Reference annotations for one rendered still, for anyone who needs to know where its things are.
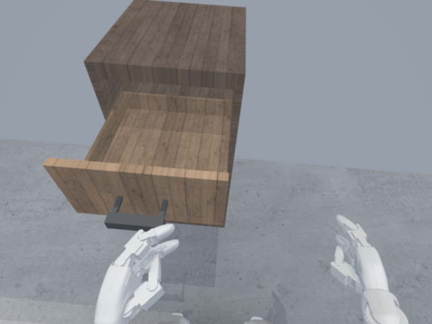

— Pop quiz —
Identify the cabinet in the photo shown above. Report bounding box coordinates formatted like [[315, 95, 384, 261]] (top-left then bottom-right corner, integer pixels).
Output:
[[84, 0, 246, 227]]

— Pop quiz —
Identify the robot left hand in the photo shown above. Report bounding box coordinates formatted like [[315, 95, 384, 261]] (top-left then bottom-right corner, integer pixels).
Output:
[[94, 223, 180, 324]]

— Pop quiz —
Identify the drawer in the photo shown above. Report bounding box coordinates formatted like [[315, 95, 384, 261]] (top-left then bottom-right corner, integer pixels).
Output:
[[43, 91, 232, 225]]

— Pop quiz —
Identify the robot right hand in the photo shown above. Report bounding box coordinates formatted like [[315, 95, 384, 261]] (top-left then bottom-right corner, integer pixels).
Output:
[[331, 215, 389, 296]]

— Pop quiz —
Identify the right robot forearm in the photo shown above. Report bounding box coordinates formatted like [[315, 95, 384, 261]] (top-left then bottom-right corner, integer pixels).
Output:
[[360, 289, 408, 324]]

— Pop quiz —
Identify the handle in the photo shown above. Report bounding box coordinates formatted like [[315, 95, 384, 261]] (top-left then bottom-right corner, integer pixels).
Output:
[[104, 196, 168, 232]]

